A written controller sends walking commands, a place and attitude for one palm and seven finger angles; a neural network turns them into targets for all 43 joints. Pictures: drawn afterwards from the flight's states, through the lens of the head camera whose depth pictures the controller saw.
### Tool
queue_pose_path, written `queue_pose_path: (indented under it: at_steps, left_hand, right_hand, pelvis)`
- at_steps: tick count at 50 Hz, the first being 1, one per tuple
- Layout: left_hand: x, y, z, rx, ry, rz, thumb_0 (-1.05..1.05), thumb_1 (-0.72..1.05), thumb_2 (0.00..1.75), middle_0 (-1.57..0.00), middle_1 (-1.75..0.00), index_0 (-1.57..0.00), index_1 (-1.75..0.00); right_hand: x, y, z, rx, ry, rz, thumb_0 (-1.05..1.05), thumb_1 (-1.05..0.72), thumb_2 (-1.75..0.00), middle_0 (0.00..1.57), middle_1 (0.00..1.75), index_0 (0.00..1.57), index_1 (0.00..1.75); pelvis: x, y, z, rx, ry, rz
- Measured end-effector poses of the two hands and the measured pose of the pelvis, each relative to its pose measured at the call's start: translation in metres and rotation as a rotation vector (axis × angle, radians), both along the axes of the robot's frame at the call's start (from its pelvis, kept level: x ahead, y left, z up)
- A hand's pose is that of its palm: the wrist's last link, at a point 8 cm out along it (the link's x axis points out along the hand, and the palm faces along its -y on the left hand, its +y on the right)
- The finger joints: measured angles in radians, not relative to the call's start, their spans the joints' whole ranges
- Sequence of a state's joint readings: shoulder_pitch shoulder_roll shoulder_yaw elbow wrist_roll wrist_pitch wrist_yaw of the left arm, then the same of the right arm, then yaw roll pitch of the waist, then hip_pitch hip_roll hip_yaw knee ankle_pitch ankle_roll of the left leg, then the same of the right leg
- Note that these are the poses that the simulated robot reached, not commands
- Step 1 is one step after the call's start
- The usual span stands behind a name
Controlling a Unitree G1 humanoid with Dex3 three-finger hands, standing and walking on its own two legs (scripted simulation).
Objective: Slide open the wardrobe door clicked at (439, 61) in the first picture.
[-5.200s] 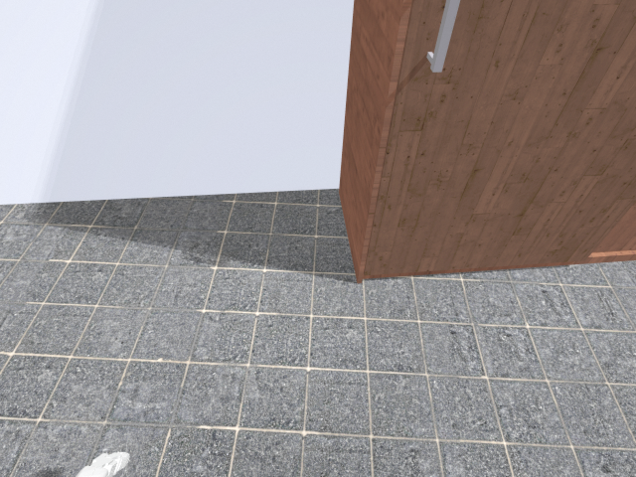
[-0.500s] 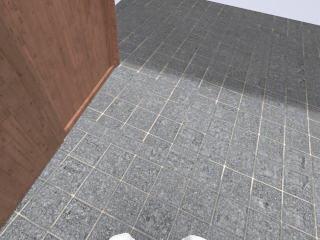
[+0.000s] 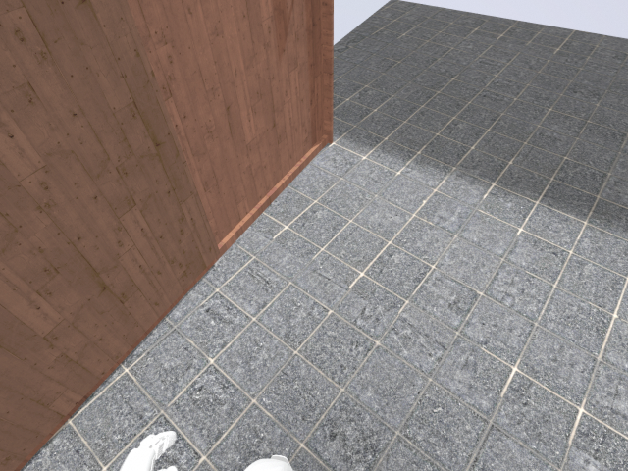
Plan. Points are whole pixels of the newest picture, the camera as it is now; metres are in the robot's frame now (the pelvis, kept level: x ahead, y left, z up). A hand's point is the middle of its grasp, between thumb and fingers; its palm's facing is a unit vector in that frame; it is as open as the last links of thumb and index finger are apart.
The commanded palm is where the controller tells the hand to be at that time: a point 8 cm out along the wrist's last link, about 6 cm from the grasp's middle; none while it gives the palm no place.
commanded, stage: turn to face it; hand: left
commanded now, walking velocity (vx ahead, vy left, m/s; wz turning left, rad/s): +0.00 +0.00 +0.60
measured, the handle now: out of the picture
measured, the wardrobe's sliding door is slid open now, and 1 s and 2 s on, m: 0.00 0.00 0.00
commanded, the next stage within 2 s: take the last steps up to it in 1.54 s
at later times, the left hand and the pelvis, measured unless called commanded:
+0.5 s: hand out of the picture -0.08 +0.26 -0.18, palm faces +0.36 -0.90 -0.25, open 7.4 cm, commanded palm none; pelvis -0.03 +0.04 +0.00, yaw +19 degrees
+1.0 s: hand out of the picture -0.03 +0.23 -0.12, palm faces +0.55 -0.79 -0.29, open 7.3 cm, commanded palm none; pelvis -0.04 -0.01 +0.01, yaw +36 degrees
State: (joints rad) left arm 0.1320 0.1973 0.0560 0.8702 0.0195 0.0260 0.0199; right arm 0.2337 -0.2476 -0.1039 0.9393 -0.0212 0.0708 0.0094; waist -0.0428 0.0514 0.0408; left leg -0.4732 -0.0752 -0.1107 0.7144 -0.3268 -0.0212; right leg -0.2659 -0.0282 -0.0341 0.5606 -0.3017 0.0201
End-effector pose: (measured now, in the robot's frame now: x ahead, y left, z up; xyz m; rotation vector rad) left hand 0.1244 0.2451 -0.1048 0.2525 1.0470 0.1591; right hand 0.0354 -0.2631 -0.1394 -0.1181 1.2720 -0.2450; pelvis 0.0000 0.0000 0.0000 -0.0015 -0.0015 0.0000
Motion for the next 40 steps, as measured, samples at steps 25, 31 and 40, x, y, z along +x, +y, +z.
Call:
queue_pose_path:
  at_steps: [25, 31, 40]
  left_hand:
    - [-0.226, 0.055, -0.042, -0.091, 0.295, 0.45, 0.01, 0.91, 0.9, -0.2, -0.3, -0.2, -0.3]
    - [-0.211, 0.073, -0.022, -0.077, 0.182, 0.48, 0.01, 0.91, 0.9, -0.19, -0.3, -0.2, -0.3]
    - [-0.17, 0.07, 0.0, -0.03, 0.01, 0.503, 0.0, 0.91, 0.9, -0.19, -0.3, -0.2, -0.3]
  right_hand:
    - [0.114, 0.091, 0.035, -0.059, -0.134, 0.483, 0.01, -0.91, -0.9, 0.2, 0.3, 0.2, 0.3]
    - [0.11, 0.111, 0.042, -0.048, -0.123, 0.53, 0.01, -0.9, -0.9, 0.21, 0.3, 0.2, 0.3]
    - [0.09, 0.096, 0.024, -0.01, -0.042, 0.561, 0.01, -0.9, -0.9, 0.21, 0.3, 0.21, 0.3]
  pelvis:
    - [-0.035, 0.037, 0.001, -0.018, 0.003, 0.329]
    - [-0.04, 0.044, 0.012, -0.034, -0.001, 0.394]
    - [-0.042, 0.028, 0.012, -0.018, -0.005, 0.498]
